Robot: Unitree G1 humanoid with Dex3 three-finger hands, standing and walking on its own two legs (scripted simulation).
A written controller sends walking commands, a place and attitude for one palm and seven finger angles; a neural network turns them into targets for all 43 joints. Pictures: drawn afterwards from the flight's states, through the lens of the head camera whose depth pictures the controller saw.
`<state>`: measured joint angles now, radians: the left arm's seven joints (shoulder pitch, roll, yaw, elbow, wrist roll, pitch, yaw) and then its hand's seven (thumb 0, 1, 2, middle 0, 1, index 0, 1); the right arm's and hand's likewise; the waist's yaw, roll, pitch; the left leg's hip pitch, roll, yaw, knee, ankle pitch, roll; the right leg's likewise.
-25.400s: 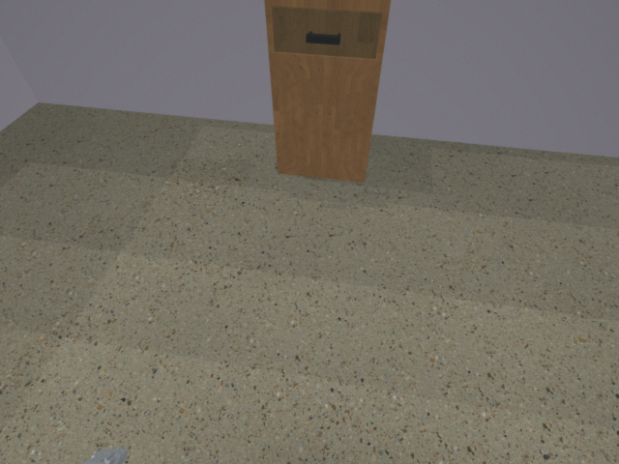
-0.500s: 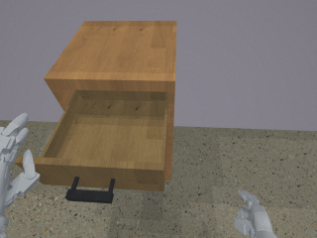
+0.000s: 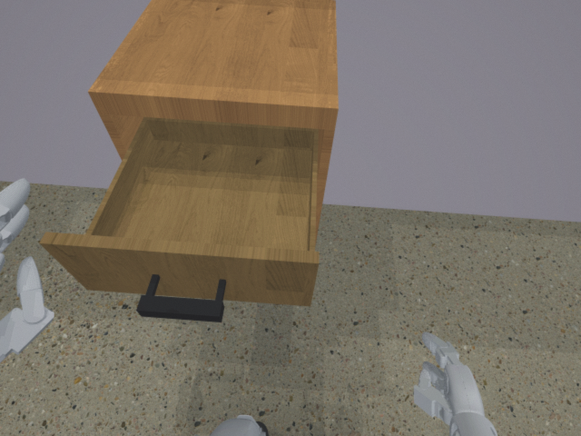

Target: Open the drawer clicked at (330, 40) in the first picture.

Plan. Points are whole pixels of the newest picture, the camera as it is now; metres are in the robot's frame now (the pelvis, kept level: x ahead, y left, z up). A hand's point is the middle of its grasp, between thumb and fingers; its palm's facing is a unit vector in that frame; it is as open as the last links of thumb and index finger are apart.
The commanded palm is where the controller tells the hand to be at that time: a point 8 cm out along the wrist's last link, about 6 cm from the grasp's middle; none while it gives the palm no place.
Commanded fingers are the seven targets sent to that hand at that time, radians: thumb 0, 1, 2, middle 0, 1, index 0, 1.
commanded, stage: step back with the hand held close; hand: left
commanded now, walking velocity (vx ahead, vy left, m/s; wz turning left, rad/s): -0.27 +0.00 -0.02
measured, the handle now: (185, 295) +0.32 +0.19 -0.06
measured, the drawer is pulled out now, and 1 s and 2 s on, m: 0.29 0.29 0.29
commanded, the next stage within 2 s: stop stepping back and stand still in 0.60 s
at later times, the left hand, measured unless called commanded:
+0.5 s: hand (47, 390) +0.14 +0.20 +0.17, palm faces +0.18 -0.85 -0.50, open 7.4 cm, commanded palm +0.07 +0.27 +0.19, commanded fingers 0.00 0.90 0.90 -0.20 -0.30 -0.20 -0.30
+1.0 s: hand out of the picture +0.00 +0.20 +0.17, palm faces +0.32 -0.83 -0.46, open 7.4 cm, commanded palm -0.06 +0.24 +0.19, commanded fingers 0.00 0.90 0.90 -0.20 -0.30 -0.20 -0.30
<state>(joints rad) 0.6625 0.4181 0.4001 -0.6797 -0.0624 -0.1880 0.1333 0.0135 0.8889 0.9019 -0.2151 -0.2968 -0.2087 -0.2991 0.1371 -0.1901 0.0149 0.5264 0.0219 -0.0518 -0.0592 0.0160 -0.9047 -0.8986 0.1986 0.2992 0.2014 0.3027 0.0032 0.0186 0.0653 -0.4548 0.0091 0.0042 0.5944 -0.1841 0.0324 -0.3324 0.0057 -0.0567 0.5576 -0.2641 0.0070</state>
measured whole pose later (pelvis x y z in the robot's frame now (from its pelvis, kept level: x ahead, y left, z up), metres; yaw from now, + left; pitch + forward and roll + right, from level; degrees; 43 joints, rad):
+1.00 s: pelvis -0.20 -0.03 +0.01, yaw -2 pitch +1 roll +1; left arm 0.68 0.38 0.37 -0.60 -0.04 -0.17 0.15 0.01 0.89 0.90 -0.22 -0.30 -0.21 -0.30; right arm 0.22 -0.20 -0.01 0.64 0.02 -0.04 -0.06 0.02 -0.91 -0.90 0.20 0.30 0.20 0.30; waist -0.03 -0.03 -0.01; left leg -0.45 -0.01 0.01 0.96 -0.38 0.01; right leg -0.29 -0.04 -0.07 0.54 -0.26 -0.02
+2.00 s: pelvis -0.23 -0.02 +0.01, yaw +1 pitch -2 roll +0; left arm 0.32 0.20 0.03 1.07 0.01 0.04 0.02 -0.01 0.95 0.90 -0.21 -0.29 -0.20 -0.30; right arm 0.35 -0.16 0.00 1.05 -0.01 0.03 -0.04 0.01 -0.91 -0.90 0.19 0.30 0.20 0.30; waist 0.01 0.01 0.11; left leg -0.18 0.01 -0.03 0.48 -0.26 -0.01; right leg -0.23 0.00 -0.05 0.44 -0.18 -0.02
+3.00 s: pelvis -0.23 -0.02 +0.01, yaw +0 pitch -3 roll +0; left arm 0.27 0.12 0.03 1.14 0.01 0.01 0.03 0.00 0.91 0.90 -0.20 -0.29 -0.20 -0.30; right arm 0.33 -0.10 -0.01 1.11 -0.01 0.01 -0.04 0.01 -0.91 -0.90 0.19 0.30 0.20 0.30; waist -0.01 0.01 0.08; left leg -0.15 0.01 0.00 0.44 -0.24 -0.01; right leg -0.21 0.01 -0.03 0.42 -0.16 -0.02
